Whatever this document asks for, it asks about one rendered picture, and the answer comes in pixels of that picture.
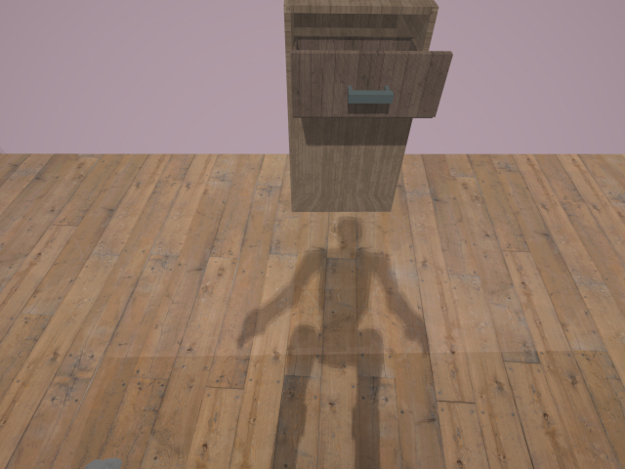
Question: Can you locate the cabinet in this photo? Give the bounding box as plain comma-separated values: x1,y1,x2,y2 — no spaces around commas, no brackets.
284,0,438,212

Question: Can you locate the handle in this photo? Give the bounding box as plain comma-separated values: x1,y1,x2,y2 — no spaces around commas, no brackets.
348,86,394,104

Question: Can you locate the drawer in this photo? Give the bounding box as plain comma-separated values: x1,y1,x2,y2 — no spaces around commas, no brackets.
290,36,453,118

